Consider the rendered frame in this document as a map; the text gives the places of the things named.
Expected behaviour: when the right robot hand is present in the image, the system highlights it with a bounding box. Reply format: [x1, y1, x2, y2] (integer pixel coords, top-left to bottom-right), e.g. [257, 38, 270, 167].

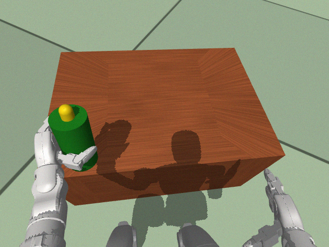
[242, 168, 305, 247]

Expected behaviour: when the left robot hand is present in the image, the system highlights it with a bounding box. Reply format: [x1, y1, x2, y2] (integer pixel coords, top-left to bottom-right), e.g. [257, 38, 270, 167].
[34, 117, 97, 171]

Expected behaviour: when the right robot arm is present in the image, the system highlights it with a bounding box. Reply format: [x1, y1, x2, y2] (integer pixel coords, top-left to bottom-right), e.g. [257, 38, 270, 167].
[281, 230, 316, 247]

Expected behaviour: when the bottle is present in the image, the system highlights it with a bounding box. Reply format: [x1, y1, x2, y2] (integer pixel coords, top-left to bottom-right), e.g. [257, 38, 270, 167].
[48, 104, 98, 172]

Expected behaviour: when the left robot arm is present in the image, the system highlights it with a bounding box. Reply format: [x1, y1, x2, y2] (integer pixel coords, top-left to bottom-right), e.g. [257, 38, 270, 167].
[20, 164, 68, 247]

